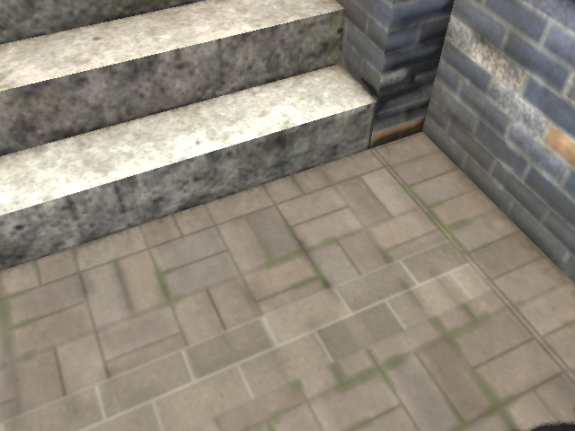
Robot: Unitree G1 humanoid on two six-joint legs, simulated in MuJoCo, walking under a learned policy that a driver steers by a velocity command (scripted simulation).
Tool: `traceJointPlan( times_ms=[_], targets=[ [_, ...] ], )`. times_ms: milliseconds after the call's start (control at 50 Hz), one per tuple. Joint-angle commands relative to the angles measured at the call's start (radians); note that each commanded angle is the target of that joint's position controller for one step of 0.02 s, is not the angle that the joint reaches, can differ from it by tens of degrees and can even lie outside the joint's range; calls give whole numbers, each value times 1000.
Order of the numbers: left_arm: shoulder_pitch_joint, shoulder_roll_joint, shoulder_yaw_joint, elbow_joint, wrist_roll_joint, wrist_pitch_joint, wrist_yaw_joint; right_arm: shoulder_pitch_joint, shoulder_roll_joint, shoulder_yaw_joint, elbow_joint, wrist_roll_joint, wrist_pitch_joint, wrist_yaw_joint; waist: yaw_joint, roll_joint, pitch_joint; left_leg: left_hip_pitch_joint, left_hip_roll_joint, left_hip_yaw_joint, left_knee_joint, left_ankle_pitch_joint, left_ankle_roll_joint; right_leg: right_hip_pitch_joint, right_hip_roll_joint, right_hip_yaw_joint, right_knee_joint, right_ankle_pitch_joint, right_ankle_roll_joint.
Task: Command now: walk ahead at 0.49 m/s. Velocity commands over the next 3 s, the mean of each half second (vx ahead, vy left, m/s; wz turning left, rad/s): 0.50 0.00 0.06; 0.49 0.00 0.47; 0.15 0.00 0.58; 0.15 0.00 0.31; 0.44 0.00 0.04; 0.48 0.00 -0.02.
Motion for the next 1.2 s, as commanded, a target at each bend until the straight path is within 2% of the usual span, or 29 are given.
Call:
traceJointPlan(
  times_ms=[20, 100, 200, 240, 280, 300, 320, 340, 360, 380, 400, 440, 480, 580, 660, 760, 820, 840, 860, 880, 900, 920, 940, 960, 980, 1020, 1040, 1080, 1200],
  targets=[
    [33, 42, 12, -43, 12, 6, 6, -39, -133, -22, -56, 2, -16, -20, 46, 76, 53, -94, 284, -217, -202, 66, 172, -30, -43, 3, -145, 153, 27],
    [-125, 29, 6, -83, 4, -5, -5, 39, -160, -26, -39, 17, -4, -34, -10, 79, 54, -11, 267, -166, -185, 82, 127, -1, 1, -34, -425, 303, 35],
    [-251, 41, 2, -132, -10, -14, -35, 114, -169, -31, -5, 26, 16, -36, -49, 95, 82, 143, 325, -180, -116, 57, 113, -2, 31, -44, -574, 225, 18],
    [-234, 61, 8, -140, -10, -23, -46, 106, -181, -37, -3, 27, 27, -38, -26, 107, 71, 188, 350, -193, -64, 100, 97, 47, 46, -51, -616, 147, -10],
    [-78, 108, 35, -99, -7, -30, -46, 67, -183, -36, -12, 23, 37, -39, 68, 115, -15, 178, 310, -153, 117, 364, 64, 274, 101, -96, -659, 106, -49],
    [117, 171, 63, -45, -4, -32, -38, 56, -149, -22, -27, 11, 38, -39, 144, 80, -142, 70, 248, -99, 357, 397, 32, 543, 61, -48, -639, 130, -93],
    [276, 288, 91, -19, 16, -28, -33, 129, -56, 8, -57, -1, 22, -33, 151, -130, -307, -296, 114, -19, 764, 72, -38, 946, -198, 331, -659, 94, -224],
    [310, 249, 80, -4, 12, -22, -39, 167, -30, 19, -42, 19, -5, -27, 141, -260, -394, -524, 31, -125, 976, -423, -51, 1070, -297, 683, -821, -28, -310],
    [236, 169, 56, -18, 8, -25, -39, 92, -143, -9, -52, 47, -20, -24, 139, -155, -260, -616, 95, -199, 1068, -386, -28, 958, -270, 574, -833, -63, -254],
    [143, 125, 42, -42, 8, -25, -38, 16, -162, -16, -73, 58, -23, -26, 114, -88, -163, -611, 147, -182, 1051, -290, -14, 812, -235, 405, -847, -3, -209],
    [64, 92, 30, -52, 10, -26, -42, -17, -147, -19, -76, 49, -15, -33, 80, -20, -94, -565, 187, -166, 987, -208, -20, 673, -190, 287, -889, 66, -182],
    [17, 54, 21, -42, 20, -34, -47, 5, -113, -28, -67, 38, 19, -40, 30, -46, -34, -463, 224, -173, 897, -121, -28, 529, -126, 138, -957, 129, -144],
    [49, 67, 27, -13, 28, -40, -44, 27, -77, -29, -62, 40, 41, -40, 14, -40, -12, -458, 217, -178, 882, -72, -36, 491, -110, 47, -983, 242, -147],
    [85, 98, 36, 16, 35, -37, -15, -98, -76, -41, -119, 30, 47, -36, 28, -15, 31, -577, 193, -207, 678, 136, -52, 538, -108, -85, -1009, 338, -133],
    [121, 118, 38, 32, 26, -28, 4, -228, -52, -31, -170, 22, 45, -13, 71, -4, 73, -566, 188, -127, 485, 245, -47, 585, -112, -167, -1028, 325, -109],
    [190, 138, 48, 61, 11, 7, 12, -353, -38, -24, -257, 26, 44, 20, 105, 5, 110, -635, 177, -48, 384, 124, -16, 775, -171, -218, -940, 452, -100],
    [144, 179, 59, 39, 6, 24, 21, -312, -74, -42, -286, 30, 48, 33, 48, -48, 45, -452, 100, 50, 369, -22, 32, 785, -169, -268, -778, 881, -71],
    [127, 194, 63, 30, 5, 31, 26, -232, -103, -58, -276, 32, 51, 33, -1, -71, -8, -335, 58, 75, 372, -66, 54, 771, -163, -279, -654, 1026, -62],
    [100, 204, 64, 20, 1, 36, 28, -91, -151, -85, -245, 35, 51, 29, -82, -64, -84, -132, 23, 75, 305, -25, 89, 707, -137, -292, -465, 1034, -39],
    [91, 197, 59, -1, 3, 29, 27, 78, -233, -123, -206, 32, 58, 8, -159, 8, -171, 174, 82, -77, 241, -8, 141, 489, -85, -290, -177, 769, 2],
    [186, 31, 11, -48, 34, -4, 1, 90, -337, -139, -202, 34, 59, -7, -41, 286, -244, 534, 354, -610, 201, -75, 315, 9, 117, -225, 199, -257, 59],
    [111, 81, 13, -77, -6, -56, -17, 126, -283, -119, -221, 18, 48, -9, -84, 218, -384, 616, 443, -917, 31, -162, 378, -127, 170, 20, 342, -384, 42],
    [21, 107, 22, -92, 27, -38, -24, 106, -273, -117, -188, -63, 63, -30, -86, 80, -202, 451, 411, -666, 50, 163, 301, -147, 87, -10, 295, -237, 26],
    [34, 89, 14, -91, 35, -33, -21, 37, -217, -101, -192, -47, 64, -33, -31, 18, -96, 290, 378, -531, 66, 416, 262, -87, 50, -23, 195, -158, 28],
    [38, 94, 17, -84, 47, -20, -10, -17, -185, -91, -201, -32, 60, -32, 10, -13, -48, 165, 331, -434, 67, 572, 217, -13, 27, -23, 129, -151, 35],
    [92, 101, 18, -84, 64, 31, -8, -64, -152, -73, -215, -6, 52, -29, 62, 40, -69, 36, 272, -335, 55, 712, 187, 120, 25, -26, 64, -170, 59],
    [101, 95, 15, -91, 60, 47, -9, -63, -168, -75, -214, -4, 47, -27, 75, 57, -76, 4, 253, -307, 56, 764, 184, 147, 35, -38, 28, -170, 70],
    [79, 83, 9, -109, 56, 63, -15, -51, -202, -83, -212, -8, 48, -24, 76, 82, -77, -27, 221, -270, 55, 804, 179, 150, 53, -58, -59, -128, 83],
    [-67, 97, 1, -162, 41, 73, -15, 16, -211, -84, -201, -5, 81, -29, 8, 130, -71, 24, 200, -315, 76, 639, 127, 143, 86, -49, -289, 37, 78]
  ],
)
